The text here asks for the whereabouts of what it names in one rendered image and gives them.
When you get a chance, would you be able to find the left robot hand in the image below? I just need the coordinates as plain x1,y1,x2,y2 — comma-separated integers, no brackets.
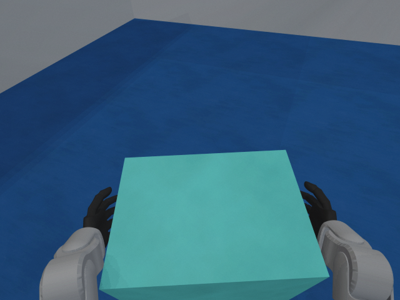
83,187,118,248

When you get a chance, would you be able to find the robot left forearm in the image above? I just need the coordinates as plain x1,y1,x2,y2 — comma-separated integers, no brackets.
39,227,106,300

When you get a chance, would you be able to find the robot right forearm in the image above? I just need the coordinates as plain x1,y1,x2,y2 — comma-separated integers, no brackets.
317,220,394,300

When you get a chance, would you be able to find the carton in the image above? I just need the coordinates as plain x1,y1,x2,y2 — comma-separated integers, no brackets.
99,150,329,300

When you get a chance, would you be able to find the right robot hand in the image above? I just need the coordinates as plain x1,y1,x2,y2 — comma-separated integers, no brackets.
300,181,337,238

